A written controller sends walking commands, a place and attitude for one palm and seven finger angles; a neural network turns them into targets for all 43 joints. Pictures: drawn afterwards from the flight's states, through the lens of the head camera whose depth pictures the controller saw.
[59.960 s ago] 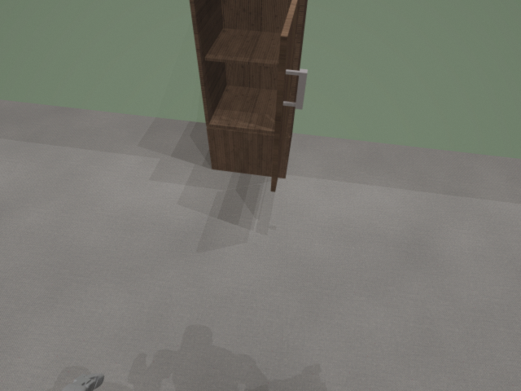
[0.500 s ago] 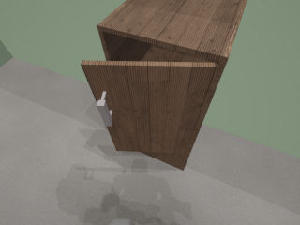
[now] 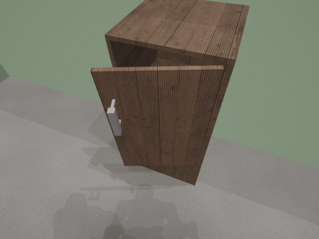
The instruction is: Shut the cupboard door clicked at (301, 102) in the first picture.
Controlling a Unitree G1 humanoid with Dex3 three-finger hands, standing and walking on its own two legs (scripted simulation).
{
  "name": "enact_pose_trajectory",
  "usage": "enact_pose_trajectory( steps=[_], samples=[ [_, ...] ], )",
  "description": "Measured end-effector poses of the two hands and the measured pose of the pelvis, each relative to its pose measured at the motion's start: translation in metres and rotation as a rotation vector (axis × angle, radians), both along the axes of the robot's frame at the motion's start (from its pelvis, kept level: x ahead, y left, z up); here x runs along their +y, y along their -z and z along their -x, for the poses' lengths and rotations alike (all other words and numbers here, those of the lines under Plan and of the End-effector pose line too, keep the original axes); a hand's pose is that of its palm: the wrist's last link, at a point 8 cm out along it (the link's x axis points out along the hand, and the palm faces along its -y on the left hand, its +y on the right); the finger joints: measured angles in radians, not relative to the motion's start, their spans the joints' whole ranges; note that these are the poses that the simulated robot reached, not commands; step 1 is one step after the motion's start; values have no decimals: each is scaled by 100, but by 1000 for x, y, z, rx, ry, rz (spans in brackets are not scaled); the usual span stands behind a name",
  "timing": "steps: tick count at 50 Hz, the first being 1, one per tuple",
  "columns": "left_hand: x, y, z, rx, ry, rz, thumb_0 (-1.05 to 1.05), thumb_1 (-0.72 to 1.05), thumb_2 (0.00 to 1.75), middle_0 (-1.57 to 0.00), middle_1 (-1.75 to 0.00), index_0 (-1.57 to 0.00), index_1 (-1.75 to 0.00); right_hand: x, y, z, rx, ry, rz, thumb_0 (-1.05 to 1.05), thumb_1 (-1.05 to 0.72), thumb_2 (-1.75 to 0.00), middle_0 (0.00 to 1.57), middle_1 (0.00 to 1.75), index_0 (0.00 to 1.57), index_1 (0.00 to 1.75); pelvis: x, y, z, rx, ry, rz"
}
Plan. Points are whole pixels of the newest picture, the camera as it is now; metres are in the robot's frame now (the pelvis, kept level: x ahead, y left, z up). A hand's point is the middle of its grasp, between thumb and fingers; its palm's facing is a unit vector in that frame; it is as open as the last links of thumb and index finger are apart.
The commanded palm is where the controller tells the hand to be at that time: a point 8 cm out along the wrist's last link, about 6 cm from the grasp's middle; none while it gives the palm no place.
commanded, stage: come to a stop and stand still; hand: left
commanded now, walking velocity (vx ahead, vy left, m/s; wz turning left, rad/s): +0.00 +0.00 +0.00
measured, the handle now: (115, 117) +0.48 +0.18 -0.02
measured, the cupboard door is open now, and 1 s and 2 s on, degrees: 22 22 22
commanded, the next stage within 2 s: look again from close up in 0.40 s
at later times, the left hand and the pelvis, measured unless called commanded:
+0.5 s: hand out of the picture -0.02 +0.19 -0.17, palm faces +0.02 -0.98 -0.20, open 7.4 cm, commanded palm none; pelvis -0.03 +0.00 +0.00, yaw +1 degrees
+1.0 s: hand out of the picture -0.03 +0.18 -0.18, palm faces +0.03 -0.99 -0.15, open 7.4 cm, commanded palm none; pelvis -0.02 +0.02 +0.01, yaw +1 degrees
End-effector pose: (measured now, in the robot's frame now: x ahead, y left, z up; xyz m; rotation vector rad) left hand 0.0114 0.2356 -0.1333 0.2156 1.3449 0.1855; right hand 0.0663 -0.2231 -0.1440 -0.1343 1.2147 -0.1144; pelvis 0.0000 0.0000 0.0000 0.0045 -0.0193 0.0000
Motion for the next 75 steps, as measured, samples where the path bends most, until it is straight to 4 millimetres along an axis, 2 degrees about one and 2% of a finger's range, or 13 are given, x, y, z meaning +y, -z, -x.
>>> enact_pose_trajectory(
  steps=[7, 17, 24, 29, 34, 45, 52, 61, 69, 75],
  samples=[
    [-10, 1, 4, -82, 12, 24, 0, 91, 89, -20, -30, -21, -30, -7, 1, 38, 15, 12, 10, 0, -91, -90, 20, 29, 20, 30, -2, 2, 15, -34, -13, -7],
    [-3, 5, 16, -97, 22, 47, 0, 91, 89, -20, -30, -21, -30, -10, -5, 96, 116, 21, 39, 0, -91, -90, 20, 29, 20, 30, 0, 1, 32, -17, -22, 0],
    [0, 8, 34, -48, 5, 63, 0, 91, 89, -20, -30, -20, -30, -5, -9, 115, 174, 26, 48, 1, -91, -90, 20, 29, 20, 30, 4, -2, 32, -7, -25, 4],
    [-2, 11, 46, -8, -7, 78, 0, 91, 89, -20, -30, -20, -30, 1, -10, 111, 174, 22, 44, 1, -91, -90, 20, 29, 20, 30, 7, -3, 30, -7, -24, 5],
    [-6, 12, 53, 17, -15, 94, 0, 91, 89, -20, -30, -20, -30, 7, -10, 96, 147, 14, 37, 1, -91, -90, 20, 29, 20, 30, 9, -4, 27, -11, -21, 6],
    [-10, 13, 53, 29, -26, 114, 0, 91, 89, -20, -30, -20, -30, 12, -13, 67, 100, 0, 44, 1, -92, -90, 20, 29, 20, 30, 15, -6, 22, -13, -18, 6],
    [-6, 13, 49, 30, -24, 113, 0, 91, 89, -20, -30, -20, -30, 13, -14, 63, 104, 0, 48, 1, -91, -90, 20, 29, 20, 30, 17, -6, 18, -11, -16, 7],
    [-1, 15, 42, 40, -18, 108, 0, 91, 89, -20, -30, -20, -30, 17, -12, 69, 136, 17, 41, 0, -91, -90, 20, 29, 20, 30, 18, -5, 11, -8, -11, 2],
    [-9, 13, 37, 82, -23, 92, 0, 91, 89, -20, -30, -20, -30, 4, -4, 73, 182, 60, 28, 0, -90, -90, 20, 29, 20, 30, 2, -1, -8, 13, 3, -5],
    [-28, 15, 29, 94, -58, 96, 0, 91, 89, -20, -30, -20, -30, -15, 0, 56, 204, 50, 45, 0, -90, -90, 20, 29, 20, 30, -12, 4, -29, 22, -7, 14]
  ],
)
